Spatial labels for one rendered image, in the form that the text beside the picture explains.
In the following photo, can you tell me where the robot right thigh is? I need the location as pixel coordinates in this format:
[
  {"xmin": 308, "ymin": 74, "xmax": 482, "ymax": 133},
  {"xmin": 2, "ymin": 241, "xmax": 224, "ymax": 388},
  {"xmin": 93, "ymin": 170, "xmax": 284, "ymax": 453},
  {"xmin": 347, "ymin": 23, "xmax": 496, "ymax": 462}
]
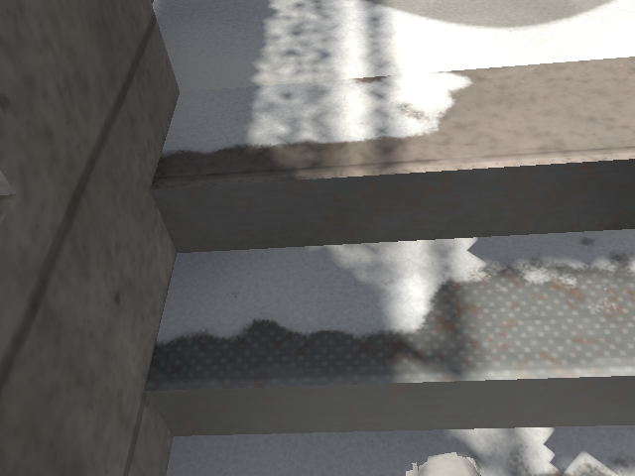
[{"xmin": 406, "ymin": 452, "xmax": 479, "ymax": 476}]

